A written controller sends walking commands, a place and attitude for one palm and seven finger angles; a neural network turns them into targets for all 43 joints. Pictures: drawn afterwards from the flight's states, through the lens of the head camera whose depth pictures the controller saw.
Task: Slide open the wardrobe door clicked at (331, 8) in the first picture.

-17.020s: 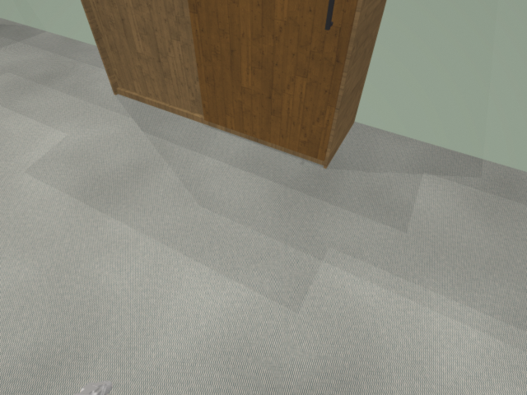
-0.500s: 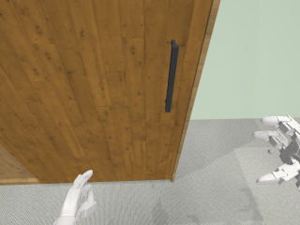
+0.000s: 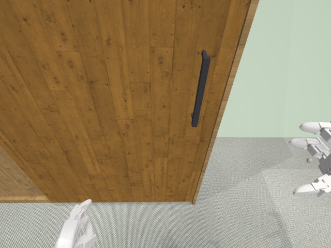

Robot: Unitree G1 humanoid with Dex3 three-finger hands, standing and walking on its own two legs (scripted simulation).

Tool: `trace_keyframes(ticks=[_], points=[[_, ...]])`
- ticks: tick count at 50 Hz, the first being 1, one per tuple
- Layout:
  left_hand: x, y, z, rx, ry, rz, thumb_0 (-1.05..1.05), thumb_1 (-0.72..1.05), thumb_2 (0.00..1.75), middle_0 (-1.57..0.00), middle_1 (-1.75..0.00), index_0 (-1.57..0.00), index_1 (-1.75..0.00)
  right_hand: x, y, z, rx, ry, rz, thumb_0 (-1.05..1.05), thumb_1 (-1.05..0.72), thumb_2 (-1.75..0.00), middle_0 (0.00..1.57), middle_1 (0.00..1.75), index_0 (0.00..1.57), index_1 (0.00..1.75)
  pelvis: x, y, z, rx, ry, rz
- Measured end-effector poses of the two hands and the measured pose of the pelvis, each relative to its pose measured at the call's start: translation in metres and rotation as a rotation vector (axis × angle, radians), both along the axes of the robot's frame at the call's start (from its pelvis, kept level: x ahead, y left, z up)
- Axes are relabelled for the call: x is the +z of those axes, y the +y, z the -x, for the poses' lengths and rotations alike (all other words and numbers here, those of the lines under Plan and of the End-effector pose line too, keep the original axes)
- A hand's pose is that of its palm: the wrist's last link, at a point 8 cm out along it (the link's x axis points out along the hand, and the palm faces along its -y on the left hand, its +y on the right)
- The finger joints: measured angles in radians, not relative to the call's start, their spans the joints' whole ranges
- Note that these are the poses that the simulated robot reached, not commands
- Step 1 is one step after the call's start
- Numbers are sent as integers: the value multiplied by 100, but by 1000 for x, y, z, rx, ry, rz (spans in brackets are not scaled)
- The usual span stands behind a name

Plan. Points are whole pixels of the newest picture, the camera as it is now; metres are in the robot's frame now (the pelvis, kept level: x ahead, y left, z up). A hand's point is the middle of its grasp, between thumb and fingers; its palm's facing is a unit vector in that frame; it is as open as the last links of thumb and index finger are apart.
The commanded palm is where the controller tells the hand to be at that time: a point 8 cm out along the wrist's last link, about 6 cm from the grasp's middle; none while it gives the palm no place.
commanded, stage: raise the hand with hooked fingers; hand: right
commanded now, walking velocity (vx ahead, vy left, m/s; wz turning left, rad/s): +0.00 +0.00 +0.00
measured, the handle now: (198, 92) +0.52 -0.08 +0.12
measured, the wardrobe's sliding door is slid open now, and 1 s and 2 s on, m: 0.00 0.00 0.00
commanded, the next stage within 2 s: move the hooked fingers beside the handle in 0.14 s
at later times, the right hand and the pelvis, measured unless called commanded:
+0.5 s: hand (278, 145) +0.31 -0.24 +0.14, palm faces -0.01 +1.00 -0.05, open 14.0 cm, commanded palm +0.29 -0.29 +0.14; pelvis +0.03 +0.02 +0.00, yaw +0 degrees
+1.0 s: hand (257, 129) +0.36 -0.20 +0.14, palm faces -0.01 +1.00 -0.02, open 14.0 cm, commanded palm +0.34 -0.25 +0.14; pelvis +0.03 +0.02 +0.00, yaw +1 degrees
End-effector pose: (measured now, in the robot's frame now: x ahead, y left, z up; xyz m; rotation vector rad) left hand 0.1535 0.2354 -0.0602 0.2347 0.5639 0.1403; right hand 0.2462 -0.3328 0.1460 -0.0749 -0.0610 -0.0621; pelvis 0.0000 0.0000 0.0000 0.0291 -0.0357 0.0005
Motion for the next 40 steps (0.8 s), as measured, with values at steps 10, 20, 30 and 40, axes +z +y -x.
trace_keyframes(ticks=[10, 20, 30, 40], points=[[-3, 10, -19, -7, -12, 22, 1, 90, 90, -20, -30, -20, -30, -5, 17, -12, 38, 53, -1, -1, 50, -30, 30, 120, 30, 120, 0, 12, -9, 1, 18, 5], [-6, 20, -33, 1, -7, 30, 1, 90, 90, -20, -30, -20, -30, -1, 31, -32, 41, 29, -11, -1, 50, -30, 30, 120, 30, 120, -1, 20, -22, 3, 33, 15], [-10, 28, -33, 34, 32, 27, 1, 90, 90, -20, -30, -20, -30, -12, 45, -60, 53, 65, -36, -1, 50, -30, 30, 120, 30, 120, -2, 23, -29, 14, 55, 22], [-14, 28, -31, 55, 53, 39, 1, 90, 90, -20, -30, -20, -30, -6, 59, -74, 80, 42, -48, -1, 50, -30, 30, 120, 30, 120, -2, 20, -34, 18, 62, 25]])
